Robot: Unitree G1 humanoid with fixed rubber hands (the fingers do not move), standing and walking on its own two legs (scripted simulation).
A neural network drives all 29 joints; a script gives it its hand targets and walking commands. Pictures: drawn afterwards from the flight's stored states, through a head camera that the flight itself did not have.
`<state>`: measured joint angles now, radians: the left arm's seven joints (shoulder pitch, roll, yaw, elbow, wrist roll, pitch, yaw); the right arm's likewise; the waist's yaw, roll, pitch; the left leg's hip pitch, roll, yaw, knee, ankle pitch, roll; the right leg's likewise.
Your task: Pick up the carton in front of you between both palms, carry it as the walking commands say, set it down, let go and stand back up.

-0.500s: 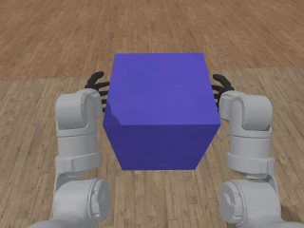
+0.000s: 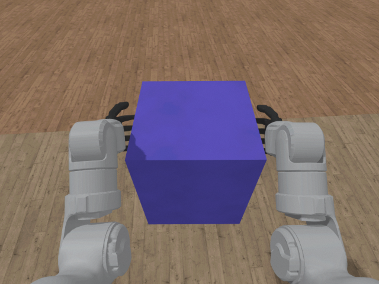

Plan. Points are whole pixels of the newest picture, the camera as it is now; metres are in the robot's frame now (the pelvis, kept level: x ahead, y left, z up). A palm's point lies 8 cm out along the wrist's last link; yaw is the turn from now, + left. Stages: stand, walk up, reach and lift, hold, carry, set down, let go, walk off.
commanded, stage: carry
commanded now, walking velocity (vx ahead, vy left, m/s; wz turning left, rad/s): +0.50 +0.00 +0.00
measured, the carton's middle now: (193, 157) +0.38 -0.01 +0.08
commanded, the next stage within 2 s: none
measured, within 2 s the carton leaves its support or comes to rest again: neither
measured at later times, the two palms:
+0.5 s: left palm (132, 55) +0.65 +0.14 +0.19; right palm (244, 49) +0.67 -0.16 +0.19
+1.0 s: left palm (143, 0) +0.98 +0.14 +0.22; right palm (230, 3) +0.95 -0.16 +0.22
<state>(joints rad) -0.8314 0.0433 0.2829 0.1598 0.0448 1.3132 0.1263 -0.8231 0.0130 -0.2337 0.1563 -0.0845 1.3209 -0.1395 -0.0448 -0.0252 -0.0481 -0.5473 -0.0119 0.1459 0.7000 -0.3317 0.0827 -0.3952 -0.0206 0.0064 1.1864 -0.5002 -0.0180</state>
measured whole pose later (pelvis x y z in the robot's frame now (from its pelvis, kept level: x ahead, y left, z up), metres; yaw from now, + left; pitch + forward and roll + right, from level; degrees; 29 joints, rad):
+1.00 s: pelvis +0.59 +0.01 +0.08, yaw +0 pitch +5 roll +0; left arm -0.82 0.01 0.28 0.08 0.08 1.33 0.13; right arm -0.77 0.00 -0.23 0.06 -0.03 1.33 -0.16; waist -0.08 -0.01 0.00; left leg -0.33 0.00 0.12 0.52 -0.38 0.06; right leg -0.75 -0.04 -0.03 1.15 -0.40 -0.02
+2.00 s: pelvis +1.21 +0.00 +0.12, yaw +0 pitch +5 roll -1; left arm -0.84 0.01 0.29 0.05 0.08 1.33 0.11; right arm -0.82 -0.01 -0.24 0.06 -0.03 1.34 -0.16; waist -0.04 0.02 -0.05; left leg -0.18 0.04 0.10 0.56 -0.54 0.01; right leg -0.59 -0.02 -0.13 0.59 -0.16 -0.05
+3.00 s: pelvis +1.84 -0.01 +0.14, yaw +2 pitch +3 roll -1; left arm -0.19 -0.14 0.11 -0.22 0.13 1.22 0.08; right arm -0.16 0.11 -0.12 -0.26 -0.11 1.26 -0.09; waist 0.01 0.04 -0.19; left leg -0.25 0.06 0.05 1.02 -0.46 0.00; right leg -0.42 -0.03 -0.24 0.54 -0.18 -0.09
